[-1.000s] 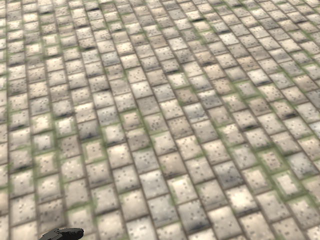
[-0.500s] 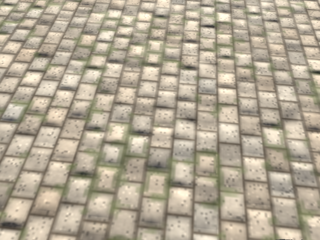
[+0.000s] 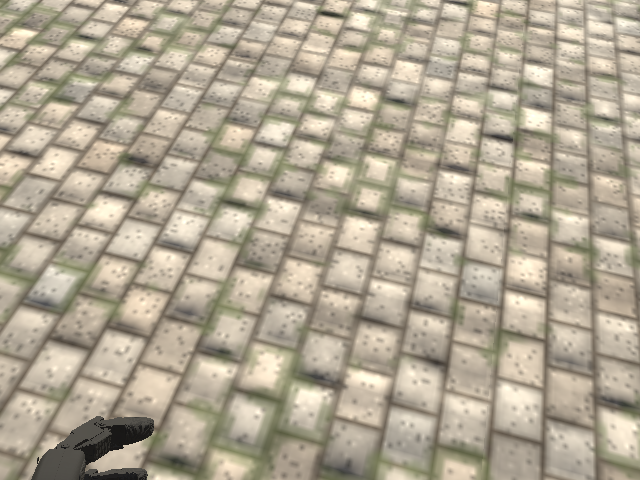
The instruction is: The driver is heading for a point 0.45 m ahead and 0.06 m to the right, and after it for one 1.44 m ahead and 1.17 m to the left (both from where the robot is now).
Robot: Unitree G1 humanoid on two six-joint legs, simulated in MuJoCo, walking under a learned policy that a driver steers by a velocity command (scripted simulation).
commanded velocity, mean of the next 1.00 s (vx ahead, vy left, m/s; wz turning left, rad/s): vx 0.50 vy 0.00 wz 0.34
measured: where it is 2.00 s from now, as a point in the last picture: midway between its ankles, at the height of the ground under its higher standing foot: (129, 274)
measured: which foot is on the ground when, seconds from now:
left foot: down 0.00-0.06, up 0.08-0.52, down 0.54-1.00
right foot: up 0.00-0.02, down 0.04-0.54, up 0.56-1.00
